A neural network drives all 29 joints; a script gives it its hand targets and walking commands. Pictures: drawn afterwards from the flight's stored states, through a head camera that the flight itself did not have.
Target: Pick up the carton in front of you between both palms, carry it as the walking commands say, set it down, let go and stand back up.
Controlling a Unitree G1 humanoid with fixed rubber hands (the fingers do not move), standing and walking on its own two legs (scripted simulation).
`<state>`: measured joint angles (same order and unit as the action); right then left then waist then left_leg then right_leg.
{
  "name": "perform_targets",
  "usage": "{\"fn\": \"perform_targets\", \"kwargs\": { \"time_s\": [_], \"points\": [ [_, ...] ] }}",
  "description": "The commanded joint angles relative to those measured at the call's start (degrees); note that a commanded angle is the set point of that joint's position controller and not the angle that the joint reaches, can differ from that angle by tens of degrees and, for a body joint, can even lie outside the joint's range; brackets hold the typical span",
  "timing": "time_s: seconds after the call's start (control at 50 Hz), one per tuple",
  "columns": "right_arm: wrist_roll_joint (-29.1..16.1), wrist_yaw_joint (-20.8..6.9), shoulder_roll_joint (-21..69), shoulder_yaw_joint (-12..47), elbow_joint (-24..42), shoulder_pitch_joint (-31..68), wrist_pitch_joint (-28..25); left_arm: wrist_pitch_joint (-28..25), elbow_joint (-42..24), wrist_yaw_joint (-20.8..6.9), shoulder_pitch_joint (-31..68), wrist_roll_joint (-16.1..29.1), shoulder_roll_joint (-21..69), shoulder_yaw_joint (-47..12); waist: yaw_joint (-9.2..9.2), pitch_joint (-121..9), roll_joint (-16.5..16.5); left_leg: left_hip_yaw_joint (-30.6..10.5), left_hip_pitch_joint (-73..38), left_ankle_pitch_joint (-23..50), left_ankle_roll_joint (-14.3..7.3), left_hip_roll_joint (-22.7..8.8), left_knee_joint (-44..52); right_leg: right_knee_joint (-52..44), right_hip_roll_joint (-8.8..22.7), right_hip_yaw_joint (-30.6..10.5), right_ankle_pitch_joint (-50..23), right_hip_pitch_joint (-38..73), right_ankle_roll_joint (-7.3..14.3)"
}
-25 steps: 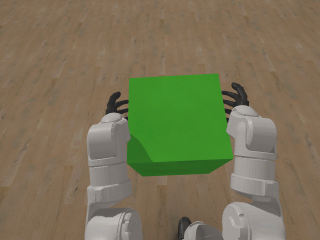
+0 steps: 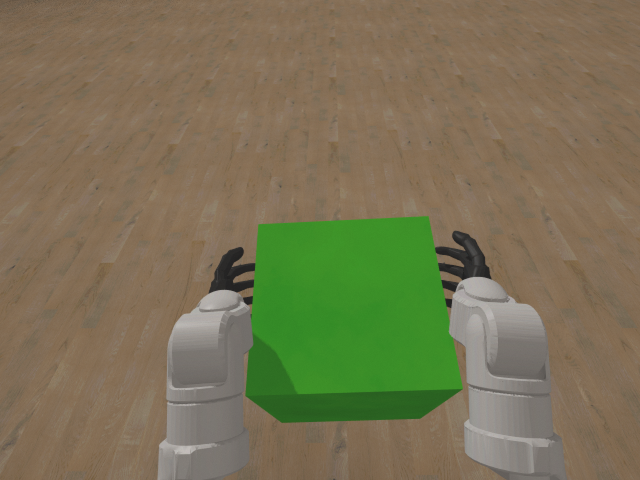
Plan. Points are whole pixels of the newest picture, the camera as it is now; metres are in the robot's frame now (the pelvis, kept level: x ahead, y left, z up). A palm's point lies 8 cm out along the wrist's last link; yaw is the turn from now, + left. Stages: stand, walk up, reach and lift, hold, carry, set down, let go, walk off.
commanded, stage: carry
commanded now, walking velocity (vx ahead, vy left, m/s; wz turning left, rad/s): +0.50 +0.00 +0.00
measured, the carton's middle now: (347, 330) +0.31 +0.00 +0.01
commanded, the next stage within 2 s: none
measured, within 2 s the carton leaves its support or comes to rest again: neither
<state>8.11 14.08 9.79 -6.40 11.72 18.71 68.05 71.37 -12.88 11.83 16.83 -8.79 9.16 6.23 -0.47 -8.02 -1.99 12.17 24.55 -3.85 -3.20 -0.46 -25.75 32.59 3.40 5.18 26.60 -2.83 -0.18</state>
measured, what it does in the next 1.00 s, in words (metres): walks ahead: right foot, then left foot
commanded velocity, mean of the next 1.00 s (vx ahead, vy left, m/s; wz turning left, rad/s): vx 0.21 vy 0.00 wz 0.00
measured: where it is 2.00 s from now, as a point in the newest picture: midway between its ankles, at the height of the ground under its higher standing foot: (342, 426)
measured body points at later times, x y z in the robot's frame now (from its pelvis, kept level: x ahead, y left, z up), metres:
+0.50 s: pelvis +0.30 -0.03 -0.01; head +0.28 -0.04 +0.44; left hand +0.58 +0.12 +0.09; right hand +0.59 -0.17 +0.10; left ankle +0.11 +0.09 -0.70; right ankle +0.41 -0.12 -0.73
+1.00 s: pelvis +0.49 -0.01 +0.01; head +0.46 +0.00 +0.46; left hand +0.77 +0.14 +0.10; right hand +0.78 -0.15 +0.11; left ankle +0.52 +0.09 -0.73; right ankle +0.41 -0.12 -0.72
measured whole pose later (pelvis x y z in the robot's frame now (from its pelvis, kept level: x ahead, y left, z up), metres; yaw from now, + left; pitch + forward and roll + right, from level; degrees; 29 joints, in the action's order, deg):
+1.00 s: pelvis +0.49 -0.01 +0.01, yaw -1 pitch +3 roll +1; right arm 8.0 11.1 8.6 -4.6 13.7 14.2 70.4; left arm 74.9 -16.9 13.3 11.8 -7.2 8.1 3.0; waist 0.5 -8.7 -2.0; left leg 11.7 19.3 -12.9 -1.6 -3.1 -29.1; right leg 29.2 4.7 9.5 21.7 -10.0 -1.4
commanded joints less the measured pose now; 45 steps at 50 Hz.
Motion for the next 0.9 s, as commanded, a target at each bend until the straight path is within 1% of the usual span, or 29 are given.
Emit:
{"fn": "perform_targets", "kwargs": {
  "time_s": [0.0, 0.02, 0.04, 0.06, 0.08, 0.1, 0.16, 0.24, 0.34, 0.38, 0.4, 0.42, 0.44, 0.46, 0.48, 0.5, 0.52, 0.54, 0.56, 0.58, 0.64, 0.7, 0.72, 0.76, 0.78, 0.8, 0.82, 0.84, 0.88],
  "points": [
    [-24.58, -19.65, 60.99, 35.25, -2.15, 17.45, 3.0, -0.08, -8.15, -17.0, 28.97, 25.41, 57.75, -36.97, -0.9, -18.49, 17.22, -41.79, -41.72, -6.53, -10.84, -24.42, 11.2, 33.79, -3.89, -1.96, 1.78, -35.66, -0.57],
    [-24.81, -19.69, 61.98, 35.05, -0.3, 17.97, 2.93, -0.13, -8.5, -16.99, 29.86, 26.18, 58.64, -37.67, -0.69, -16.28, 13.95, -37.23, -38.07, -3.9, -10.34, -23.47, 11.1, 37.79, -0.68, -4.98, 2.08, -37.98, 0.73],
    [-25.01, -19.72, 63.01, 35.17, 0.84, 18.37, 2.83, -0.44, -9.12, -16.98, 30.26, 26.75, 59.54, -38.09, -0.5, -15.5, 8.6, -32.19, -34.3, -2.99, -8.62, -21.74, 10.98, 37.29, 1.53, -5.56, -0.51, -37.64, 1.17],
    [-25.24, -19.77, 63.82, 35.42, 2.3, 19.33, 2.58, -0.83, -9.53, -16.92, 30.26, 27.21, 60.7, -38.22, -0.24, -13.73, 4.93, -27.15, -29.71, -4.35, -6.33, -20.34, 12.28, 33.85, 3.5, -5.95, -4.35, -36.43, 1.14],
    [-25.56, -19.78, 64.44, 35.81, 3.35, 20.26, 2.27, -1.22, -9.89, -16.79, 30.05, 27.47, 61.53, -38.27, 0.02, -13.34, 4.8, -22.86, -25.89, -7.08, -4.65, -18.87, 14.04, 29.93, 4.5, -5.63, -7.4, -33.93, 0.84],
    [-25.93, -19.76, 64.76, 36.13, 4.31, 20.47, 1.92, -1.56, -10.49, -16.56, 29.85, 27.61, 62.15, -38.61, -0.01, -13.29, 6.4, -19.59, -24.08, -8.43, -4.07, -17.54, 15.16, 27.03, 4.05, -4.09, -9.47, -32.2, 0.44],
    [-26.46, -19.76, 64.08, 36.2, 6.28, 18.68, 1.4, -2.29, -11.92, -15.68, 28.13, 27.3, 62.72, -38.94, -0.21, -12.45, 9.34, -14.53, -23.83, -9.73, -4.83, -16.0, 17.99, 18.53, 4.03, -1.11, -13.63, -32.61, -1.39],
    [-26.34, -19.52, 62.0, 36.85, 8.69, 15.96, 1.55, -2.28, -13.8, -15.07, 24.82, 26.94, 61.47, -39.54, -0.42, -10.15, 8.83, -10.06, -27.59, 2.08, -4.58, -14.01, 16.68, 7.05, 3.09, 1.95, -20.02, -33.94, -2.11],
    [-24.99, -18.73, 57.99, 37.64, 9.83, 12.25, 2.34, -0.96, -15.39, -15.25, 21.73, 26.91, 57.64, -40.06, -0.59, -7.35, 9.65, -6.47, -31.36, 12.82, -3.13, -13.32, 13.1, -2.15, 1.16, 4.38, -25.48, -30.91, -0.17],
    [-24.5, -18.53, 56.31, 37.86, 9.43, 12.38, 2.86, -0.25, -14.94, -15.51, 21.93, 26.95, 55.62, -39.76, -0.6, -6.37, 10.36, -5.44, -31.77, 17.2, -2.14, -13.4, 10.23, -5.41, 0.33, 5.83, -24.68, -26.51, 1.09],
    [-24.33, -18.48, 55.6, 37.91, 9.22, 12.69, 3.17, 0.04, -14.3, -15.63, 21.61, 26.93, 54.75, -39.45, -0.17, -7.01, 10.44, -4.22, -30.81, 21.84, -1.36, -12.99, 6.22, -7.09, -1.15, 7.56, -23.09, -21.39, 1.61],
    [-24.26, -18.45, 54.95, 38.0, 9.01, 13.01, 3.54, 0.23, -13.24, -15.74, 20.66, 26.83, 54.15, -39.04, 0.77, -9.07, 8.75, -1.1, -27.81, 24.52, 0.11, -10.99, -1.74, -9.63, -3.63, 10.45, -21.54, -12.09, 1.76],
    [-24.29, -18.45, 53.99, 37.97, 8.69, 13.07, 3.89, 0.35, -12.39, -15.89, 20.14, 26.53, 53.67, -38.44, 1.51, -12.4, 6.03, 0.45, -20.19, 18.45, 2.42, -8.97, -11.79, -8.94, -0.77, 7.17, -21.24, 0.14, 1.9],
    [-24.54, -18.46, 53.82, 38.25, 9.32, 14.26, 4.39, 0.28, -10.88, -15.99, 19.77, 25.62, 52.67, -37.56, 2.23, -18.59, -5.61, -0.55, -3.97, 2.92, 5.73, -4.46, -29.03, -10.07, 15.06, -15.85, -22.74, 15.19, 8.4],
    [-24.83, -18.68, 53.98, 38.67, 9.09, 14.82, 4.7, -0.14, -9.12, -16.01, 18.65, 25.67, 53.45, -37.33, 2.16, -19.64, -16.85, -3.85, 8.57, -23.11, 6.79, 2.07, -40.96, -15.49, 21.21, -29.9, -36.37, 20.61, 14.36],
    [-25.35, -18.97, 55.86, 39.41, 8.24, 15.45, 4.31, -0.52, -9.75, -16.18, 18.22, 25.86, 54.78, -37.12, 2.0, -18.74, -13.13, -9.14, 12.81, -26.87, 5.6, 0.27, -47.53, -13.99, 21.51, -25.57, -48.74, 19.89, 15.06],
    [-25.76, -19.34, 57.59, 39.5, 7.89, 15.65, 3.65, -1.16, -10.36, -16.32, 18.77, 26.13, 57.21, -37.31, 1.88, -18.99, -8.36, -10.85, 12.63, -25.86, 4.43, -2.03, -47.56, -12.19, 19.97, -19.48, -56.02, 17.16, 13.95],
    [-26.27, -19.68, 60.0, 39.86, 7.74, 15.78, 2.96, -1.95, -11.45, -16.43, 20.06, 26.31, 59.39, -37.54, 1.63, -17.99, -3.42, -11.69, 11.25, -23.45, 3.84, -4.68, -43.35, -12.36, 18.82, -14.63, -55.8, 12.96, 11.44],
    [-26.63, -19.88, 61.98, 40.03, 8.08, 15.86, 2.31, -2.68, -12.58, -16.52, 21.68, 26.57, 61.46, -37.83, 1.27, -17.33, -2.01, -11.83, 8.39, -20.82, 3.75, -6.37, -35.72, -14.11, 16.92, -10.29, -51.74, 8.93, 8.71],
    [-26.87, -19.85, 63.17, 39.97, 8.75, 16.56, 1.76, -3.31, -13.79, -16.6, 23.44, 27.05, 62.49, -38.01, 1.14, -16.84, -3.15, -9.92, 5.11, -19.82, 3.97, -5.69, -29.27, -15.07, 15.21, -6.6, -49.5, 6.13, 6.91],
    [-26.5, -18.98, 64.48, 40.23, 10.39, 15.62, 0.71, -4.05, -15.95, -16.8, 23.86, 27.75, 62.91, -38.28, 1.03, -18.0, -5.93, -6.43, -2.51, -18.28, 4.77, -3.68, -15.55, -15.22, 13.07, -0.25, -48.26, 2.36, 7.74],
    [-26.3, -18.13, 62.81, 40.67, 13.79, 15.46, 0.87, -3.66, -17.72, -16.61, 22.2, 27.66, 61.34, -38.62, 1.36, -18.82, -7.81, -3.84, -6.5, -8.42, 4.76, -2.78, -8.13, -13.5, 12.28, 2.26, -46.7, 1.59, 7.16],
    [-26.22, -18.01, 62.01, 40.73, 14.33, 15.07, 1.22, -3.33, -17.9, -16.46, 21.46, 27.43, 60.66, -38.73, 1.26, -18.54, -7.11, -3.25, -8.47, -3.97, 4.75, -2.82, -5.27, -12.12, 11.48, 3.15, -44.3, 0.52, 6.55],
    [-25.84, -18.14, 59.92, 40.43, 13.91, 13.47, 2.22, -2.39, -17.2, -16.25, 19.8, 26.61, 59.03, -38.82, 0.84, -16.72, -4.76, -2.09, -13.75, 8.0, 4.91, -3.26, 5.1, -8.37, 8.88, 4.46, -38.03, -2.03, 3.73],
    [-25.73, -18.39, 58.65, 40.13, 13.25, 13.08, 2.91, -1.86, -16.09, -16.17, 19.05, 26.07, 58.02, -38.76, 0.87, -16.37, -3.07, -3.39, -18.03, 12.03, 5.0, -6.08, 7.16, -6.14, 8.2, 4.24, -33.95, -4.81, 2.02],
    [-25.56, -18.74, 56.99, 39.52, 12.17, 12.7, 3.72, -1.33, -14.39, -16.06, 18.11, 25.47, 56.51, -38.49, 1.02, -17.49, -0.05, -7.97, -23.8, 23.43, 4.36, -11.63, 5.36, -3.32, 7.15, 4.18, -25.65, -9.49, 0.22],
    [-24.99, -18.99, 55.77, 39.1, 10.26, 13.11, 4.03, -0.49, -14.39, -15.93, 19.22, 25.44, 55.48, -38.98, 1.04, -18.55, 5.24, -11.41, -27.42, 36.8, 0.93, -16.02, -0.1, -3.48, 4.93, 2.2, -17.75, -11.93, -1.67],
    [-24.5, -19.23, 55.59, 38.32, 7.52, 11.92, 3.96, 0.34, -14.36, -16.04, 19.39, 25.45, 54.31, -39.3, 0.7, -18.34, 10.14, -13.06, -25.04, 32.48, -0.97, -16.44, 0.1, -5.19, 4.28, 1.02, -13.25, -10.3, -1.9],
    [-23.93, -19.63, 56.28, 36.62, 4.2, 10.55, 3.98, 0.99, -12.27, -16.59, 21.0, 25.87, 54.62, -39.68, 0.64, -15.99, 8.19, -10.66, -20.18, 28.92, -0.09, -13.76, 0.13, -4.71, 5.16, 1.02, -18.98, -6.56, -1.82]
  ]
}}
